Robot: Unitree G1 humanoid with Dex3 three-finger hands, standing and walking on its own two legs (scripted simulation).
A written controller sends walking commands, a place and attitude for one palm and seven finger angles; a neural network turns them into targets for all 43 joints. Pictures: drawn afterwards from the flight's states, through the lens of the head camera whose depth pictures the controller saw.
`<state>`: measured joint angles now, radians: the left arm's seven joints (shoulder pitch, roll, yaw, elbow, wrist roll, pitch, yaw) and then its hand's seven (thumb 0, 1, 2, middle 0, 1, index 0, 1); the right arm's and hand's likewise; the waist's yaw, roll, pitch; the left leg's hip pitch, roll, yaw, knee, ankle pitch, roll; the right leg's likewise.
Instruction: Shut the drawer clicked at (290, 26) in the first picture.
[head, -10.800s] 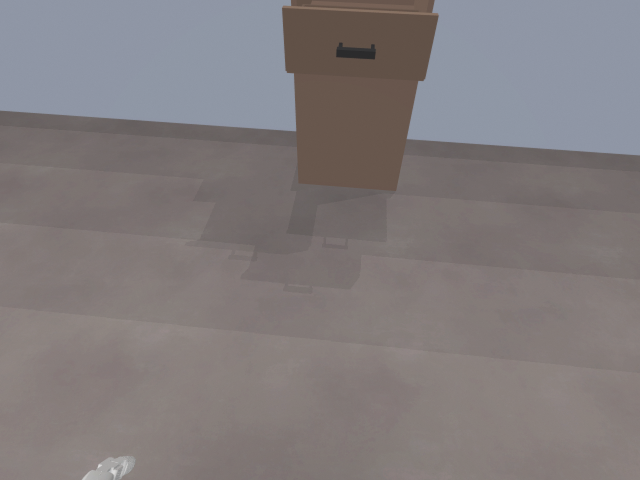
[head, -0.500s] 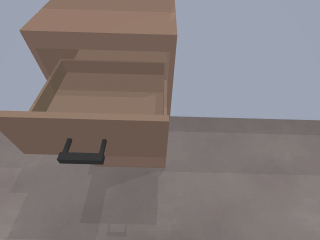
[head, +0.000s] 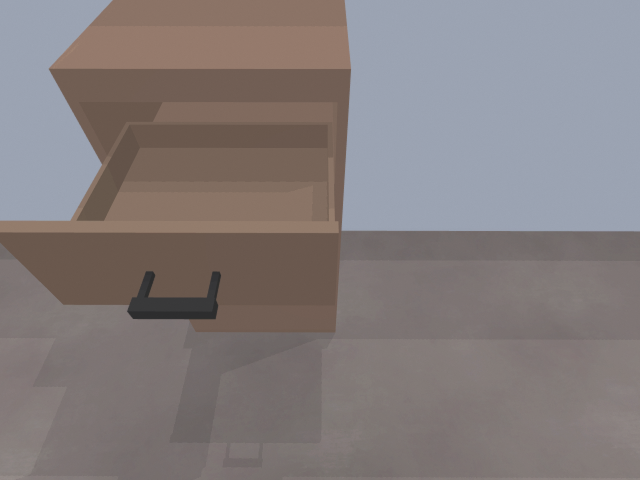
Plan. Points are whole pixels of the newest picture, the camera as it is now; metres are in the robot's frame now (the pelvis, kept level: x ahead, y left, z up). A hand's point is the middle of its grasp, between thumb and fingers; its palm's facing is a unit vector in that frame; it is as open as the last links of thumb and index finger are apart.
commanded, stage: look again from close up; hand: left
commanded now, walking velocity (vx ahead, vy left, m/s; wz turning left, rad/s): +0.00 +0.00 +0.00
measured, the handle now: (178, 293) +0.34 +0.22 +0.02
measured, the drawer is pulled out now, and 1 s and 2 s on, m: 0.29 0.29 0.29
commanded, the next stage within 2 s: raise the hand and make a fist in 0.54 s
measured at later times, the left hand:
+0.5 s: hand out of the picture +0.04 +0.15 -0.17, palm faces +0.00 -0.98 -0.20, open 7.3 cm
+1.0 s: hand (218, 463) +0.15 +0.13 -0.04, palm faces +0.10 -1.00 +0.00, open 6.6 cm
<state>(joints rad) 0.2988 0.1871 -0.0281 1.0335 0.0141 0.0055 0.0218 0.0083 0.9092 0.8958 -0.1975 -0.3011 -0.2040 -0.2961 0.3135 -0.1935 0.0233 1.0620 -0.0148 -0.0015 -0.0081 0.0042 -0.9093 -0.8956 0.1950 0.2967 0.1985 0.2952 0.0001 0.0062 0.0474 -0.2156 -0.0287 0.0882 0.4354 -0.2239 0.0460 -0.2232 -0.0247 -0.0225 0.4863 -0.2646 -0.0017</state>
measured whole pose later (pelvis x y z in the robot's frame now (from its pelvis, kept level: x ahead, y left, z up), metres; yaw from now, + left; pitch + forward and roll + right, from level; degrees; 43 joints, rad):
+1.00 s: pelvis +0.00 -0.04 -0.04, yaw +1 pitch +8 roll +2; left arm 0.54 0.14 0.10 0.13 -0.21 -0.48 -0.24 0.01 0.92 0.90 -0.39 -0.51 -0.32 -0.47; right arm 0.16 -0.25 -0.06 0.60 0.00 -0.26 -0.01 0.01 -0.91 -0.90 0.20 0.30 0.20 0.30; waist 0.02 -0.04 -0.10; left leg -0.59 0.02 0.04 0.84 -0.39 -0.02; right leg -0.58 0.01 -0.07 0.88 -0.45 -0.07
